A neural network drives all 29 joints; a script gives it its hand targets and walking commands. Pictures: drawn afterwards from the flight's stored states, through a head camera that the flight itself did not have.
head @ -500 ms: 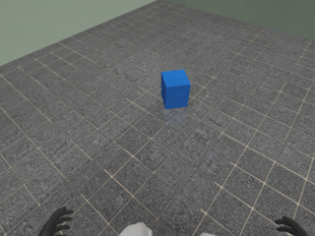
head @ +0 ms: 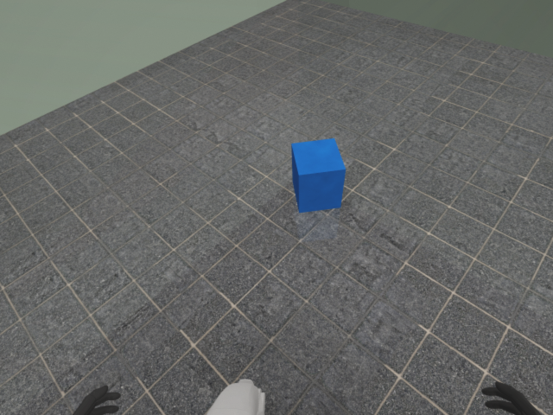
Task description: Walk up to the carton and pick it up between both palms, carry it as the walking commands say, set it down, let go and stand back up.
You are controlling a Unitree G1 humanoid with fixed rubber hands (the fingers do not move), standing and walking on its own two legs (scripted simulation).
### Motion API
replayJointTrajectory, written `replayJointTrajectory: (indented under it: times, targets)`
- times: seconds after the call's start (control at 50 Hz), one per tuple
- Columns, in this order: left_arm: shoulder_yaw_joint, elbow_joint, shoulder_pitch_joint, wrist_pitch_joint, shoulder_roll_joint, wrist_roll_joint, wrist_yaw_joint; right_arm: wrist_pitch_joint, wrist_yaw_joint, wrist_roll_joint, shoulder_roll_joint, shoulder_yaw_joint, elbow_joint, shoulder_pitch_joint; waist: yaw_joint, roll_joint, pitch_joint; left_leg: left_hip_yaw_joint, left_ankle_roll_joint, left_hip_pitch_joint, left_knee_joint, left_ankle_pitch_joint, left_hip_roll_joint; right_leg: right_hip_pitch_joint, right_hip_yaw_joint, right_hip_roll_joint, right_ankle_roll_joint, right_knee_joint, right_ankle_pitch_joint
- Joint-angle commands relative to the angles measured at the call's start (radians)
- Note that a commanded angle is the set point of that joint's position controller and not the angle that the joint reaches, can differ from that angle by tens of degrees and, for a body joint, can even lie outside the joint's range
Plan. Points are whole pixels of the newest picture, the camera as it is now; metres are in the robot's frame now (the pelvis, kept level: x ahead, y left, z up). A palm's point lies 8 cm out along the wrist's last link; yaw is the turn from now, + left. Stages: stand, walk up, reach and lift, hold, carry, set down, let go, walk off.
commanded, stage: walk up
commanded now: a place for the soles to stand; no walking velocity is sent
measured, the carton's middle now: (316, 176) +1.18 -0.09 -0.63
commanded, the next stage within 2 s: none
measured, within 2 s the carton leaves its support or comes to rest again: neither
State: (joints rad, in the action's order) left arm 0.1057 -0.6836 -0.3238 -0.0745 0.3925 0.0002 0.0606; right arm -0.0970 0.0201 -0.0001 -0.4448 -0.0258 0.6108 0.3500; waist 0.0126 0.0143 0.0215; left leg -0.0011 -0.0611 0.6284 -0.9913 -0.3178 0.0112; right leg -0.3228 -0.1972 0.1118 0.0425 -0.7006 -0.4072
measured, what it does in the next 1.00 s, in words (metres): walks ahead: left foot, then right foot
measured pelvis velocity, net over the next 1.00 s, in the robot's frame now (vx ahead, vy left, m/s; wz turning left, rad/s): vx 0.31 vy -0.01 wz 0.04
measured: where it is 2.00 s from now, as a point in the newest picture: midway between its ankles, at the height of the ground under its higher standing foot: (316, 308)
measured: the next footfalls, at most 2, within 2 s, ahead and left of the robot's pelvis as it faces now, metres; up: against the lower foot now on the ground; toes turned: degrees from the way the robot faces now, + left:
left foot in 0.16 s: +0.24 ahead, +0.12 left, +0.00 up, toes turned +6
right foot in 0.52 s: +0.25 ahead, -0.11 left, +0.00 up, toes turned -9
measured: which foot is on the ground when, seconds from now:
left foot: up 0.00-0.14, down 0.16-0.54, up 0.56-0.90, down 0.92-1.00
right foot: down 0.00-0.18, up 0.20-0.50, down 0.52-0.94, up 0.96-1.00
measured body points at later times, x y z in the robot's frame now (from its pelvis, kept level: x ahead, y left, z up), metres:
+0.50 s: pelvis +0.15 +0.00 -0.02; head +0.15 +0.00 +0.43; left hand +0.27 +0.33 -0.09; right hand +0.27 -0.32 -0.09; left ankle +0.20 +0.11 -0.72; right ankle +0.20 -0.10 -0.71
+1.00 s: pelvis +0.31 -0.01 -0.03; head +0.32 +0.00 +0.42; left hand +0.40 +0.31 -0.12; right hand +0.42 -0.33 -0.10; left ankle +0.41 +0.09 -0.72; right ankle +0.24 -0.10 -0.68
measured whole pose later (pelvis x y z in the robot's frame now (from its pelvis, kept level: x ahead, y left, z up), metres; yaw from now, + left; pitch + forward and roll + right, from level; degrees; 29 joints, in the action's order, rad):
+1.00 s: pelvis +0.31 -0.01 -0.03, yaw +2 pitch -2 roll +1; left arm 0.10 -0.68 -0.29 -0.03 0.39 0.00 0.06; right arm -0.12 -0.03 0.00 -0.46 -0.03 0.61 0.40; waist 0.01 0.04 -0.05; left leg 0.12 -0.06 0.51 -0.81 -0.25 0.00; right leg -0.36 -0.13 0.10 0.04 -1.17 -0.56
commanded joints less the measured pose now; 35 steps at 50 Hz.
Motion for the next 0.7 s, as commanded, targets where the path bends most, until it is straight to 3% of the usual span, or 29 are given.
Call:
replayJointTrajectory:
  times: [0.0, 0.06, 0.08, 0.1, 0.12, 0.14, 0.16, 0.18, 0.2, 0.22, 0.26, 0.32, 0.38, 0.42, 0.46, 0.48, 0.5, 0.52, 0.54, 0.56, 0.58, 0.62, 0.64, 0.68]
  targets:
    - [0.078, 0.05, -0.027, -0.018, 0.288, 0.032, -0.016, -0.011, 0.015, -0.003, -0.124, -0.058, -0.015, -0.109, 0.093, 0.193, 0.012, 0.121, 0.046, 0.118, 0.214, 0.12, -0.041, 0.329, 0.088, 0.185, 0.141, 0.315, 0.267]
    - [0.077, 0.072, 0.027, -0.004, 0.29, 0.033, -0.01, -0.019, 0.018, -0.005, -0.129, -0.07, 0.003, -0.044, 0.066, 0.204, 0.017, 0.167, 0.029, -0.025, 0.307, 0.141, -0.033, 0.266, 0.066, 0.191, 0.135, 0.282, 0.162]
    - [0.076, 0.084, 0.064, 0.001, 0.293, 0.03, -0.01, -0.024, 0.016, -0.004, -0.133, -0.077, 0.018, 0.01, 0.026, 0.186, 0.03, 0.181, 0.017, -0.138, 0.362, 0.174, -0.021, 0.208, 0.039, 0.183, 0.122, 0.221, 0.179]
    - [0.07, 0.09, 0.085, 0.006, 0.276, 0.024, -0.01, -0.027, 0.009, -0.006, -0.144, -0.088, 0.044, 0.092, -0.02, 0.135, 0.065, 0.192, 0.006, -0.276, 0.401, 0.196, 0.012, 0.144, 0.01, 0.159, 0.106, 0.099, 0.245]
    - [0.053, 0.092, 0.074, 0.012, 0.229, 0.022, -0.009, -0.032, -0.01, -0.012, -0.185, -0.105, 0.078, 0.216, -0.084, 0.005, 0.138, 0.162, -0.008, -0.478, 0.421, 0.131, 0.048, 0.052, -0.008, 0.115, 0.082, -0.157, 0.348]
    - [0.035, 0.102, 0.057, 0.013, 0.157, 0.012, -0.008, -0.041, -0.034, -0.025, -0.264, -0.133, 0.085, 0.341, -0.156, -0.136, 0.188, -0.148, -0.059, -0.694, 0.458, -0.07, -0.091, -0.214, 0.031, 0.066, 0.033, -0.457, 0.302]
    - [0.032, 0.135, 0.093, 0.008, 0.14, 0.008, -0.001, -0.047, -0.047, -0.026, -0.371, -0.15, 0.06, 0.329, -0.136, -0.257, 0.125, -0.705, -0.161, -0.79, 0.643, -0.241, -0.338, -0.561, 0.114, -0.094, -0.004, -0.618, -0.12]
    - [0.06, 0.126, 0.14, 0.024, 0.275, 0.005, -0.002, -0.046, -0.049, 0.007, -0.395, -0.157, 0.039, 0.274, -0.127, -0.042, 0.084, -0.815, -0.214, -0.609, 0.74, -0.536, -0.392, -0.514, 0.264, -0.02, 0.007, -0.644, -0.114]
    - [0.054, 0.11, 0.153, 0.031, 0.279, 0.0, -0.001, -0.046, -0.052, 0.005, -0.375, -0.154, 0.026, 0.196, -0.097, -0.027, -0.011, -0.761, -0.206, -0.502, 0.759, -0.63, -0.383, -0.522, 0.261, 0.0, -0.001, -0.648, -0.064]
    - [0.052, 0.091, 0.138, 0.031, 0.269, 0.007, 0.005, -0.046, -0.053, -0.001, -0.367, -0.148, 0.018, 0.145, -0.076, -0.048, -0.056, -0.693, -0.21, -0.412, 0.761, -0.618, -0.379, -0.499, 0.262, 0.02, -0.006, -0.613, -0.069]
    - [0.06, 0.054, 0.115, 0.036, 0.263, 0.015, 0.011, -0.049, -0.05, -0.006, -0.328, -0.13, 0.012, 0.105, -0.038, -0.033, -0.103, -0.515, -0.173, -0.226, 0.752, -0.529, -0.329, -0.379, 0.247, 0.051, -0.015, -0.501, -0.077]
    - [0.07, 0.035, 0.09, 0.043, 0.252, 0.017, 0.024, -0.055, -0.042, -0.017, -0.331, -0.132, 0.019, 0.101, -0.032, -0.089, -0.094, -0.42, -0.16, -0.183, 0.731, -0.538, -0.292, -0.307, 0.214, 0.044, -0.025, -0.37, -0.066]
    - [0.079, 0.041, 0.103, 0.047, 0.252, 0.027, 0.032, -0.05, -0.04, -0.02, -0.34, -0.142, 0.014, 0.107, -0.045, -0.095, -0.086, -0.431, -0.181, -0.198, 0.708, -0.555, -0.313, -0.291, 0.189, 0.027, -0.02, -0.282, -0.108]
    - [0.085, 0.042, 0.09, 0.043, 0.254, 0.028, 0.034, -0.047, -0.04, -0.019, -0.345, -0.144, 0.001, 0.077, -0.036, -0.105, -0.073, -0.433, -0.181, -0.187, 0.682, -0.529, -0.322, -0.249, 0.18, 0.022, -0.017, -0.239, -0.096]
    - [0.091, 0.022, 0.017, 0.032, 0.243, 0.024, 0.032, -0.041, -0.038, -0.018, -0.333, -0.14, -0.009, 0.005, 0.014, -0.109, -0.028, -0.359, -0.161, -0.137, 0.604, -0.427, -0.296, -0.086, 0.159, 0.003, 0.002, -0.113, -0.044]
    - [0.092, 0.004, -0.054, 0.021, 0.234, 0.025, 0.027, -0.037, -0.038, -0.015, -0.314, -0.133, -0.018, -0.046, 0.067, -0.06, -0.008, -0.264, -0.128, -0.037, 0.498, -0.38, -0.256, 0.095, 0.137, -0.021, 0.018, 0.039, 0.036]
    - [0.115, -0.025, -0.174, 0.004, 0.285, 0.04, 0.011, -0.029, -0.036, -0.016, -0.232, -0.105, -0.024, -0.039, 0.132, 0.154, 0.043, -0.099, -0.05, 0.115, 0.187, -0.31, -0.126, 0.301, 0.263, 0.003, 0.045, 0.243, -0.143]
    - [0.134, -0.003, -0.207, -0.009, 0.387, 0.062, -0.006, -0.027, -0.037, -0.002, -0.118, -0.07, -0.033, -0.033, 0.171, 0.409, 0.023, 0.082, 0.045, 0.374, -0.157, -0.249, 0.028, 0.413, 0.65, 0.262, 0.097, 0.453, -0.519]
    - [0.129, 0.042, -0.1, -0.013, 0.405, 0.054, -0.016, -0.018, -0.051, -0.008, -0.187, -0.082, -0.025, -0.061, 0.142, 0.234, -0.067, -0.04, 0.045, 0.445, -0.271, -0.173, 0.0, 0.334, 0.768, 0.361, 0.138, 0.522, -0.58]
    - [0.111, 0.051, -0.023, -0.014, 0.348, 0.043, -0.023, -0.018, -0.048, 0.01, -0.208, -0.076, 0.025, -0.061, 0.093, 0.074, -0.109, -0.079, 0.038, 0.378, -0.267, -0.071, -0.034, 0.266, 0.671, 0.315, 0.098, 0.493, -0.476]
    - [0.101, 0.052, -0.004, -0.017, 0.312, 0.038, -0.027, -0.025, -0.035, 0.017, -0.199, -0.075, 0.054, -0.006, 0.065, 0.046, -0.09, -0.064, 0.044, 0.326, -0.237, -0.014, -0.043, 0.287, 0.563, 0.258, 0.075, 0.439, -0.278]
    - [0.088, 0.04, -0.044, -0.02, 0.28, 0.028, -0.032, -0.025, -0.032, 0.009, -0.192, -0.072, 0.058, 0.038, 0.072, 0.115, -0.024, -0.041, 0.055, 0.263, -0.185, 0.011, -0.053, 0.342, 0.373, 0.193, 0.057, 0.342, 0.161]
    - [0.081, 0.029, -0.076, -0.018, 0.265, 0.028, -0.033, -0.021, -0.03, 0.008, -0.18, -0.068, 0.047, 0.024, 0.082, 0.126, -0.012, -0.029, 0.059, 0.258, -0.162, 0.013, -0.035, 0.365, 0.318, 0.175, 0.062, 0.299, 0.343]
    - [0.075, 0.023, -0.106, -0.01, 0.262, 0.026, -0.036, -0.014, -0.032, 0.003, -0.159, -0.061, 0.016, -0.016, 0.096, 0.166, -0.01, 0.005, 0.065, 0.262, -0.079, 0.019, -0.036, 0.383, 0.252, 0.167, 0.083, 0.266, 0.47]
